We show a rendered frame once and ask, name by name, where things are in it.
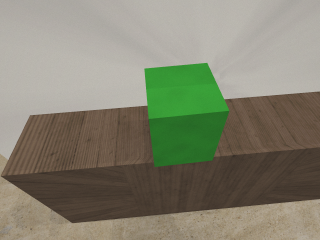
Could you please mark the carton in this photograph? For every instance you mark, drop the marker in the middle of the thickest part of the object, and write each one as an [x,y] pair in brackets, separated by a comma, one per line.
[186,111]

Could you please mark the pedestal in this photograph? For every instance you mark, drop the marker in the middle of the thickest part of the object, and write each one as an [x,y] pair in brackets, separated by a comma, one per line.
[97,165]

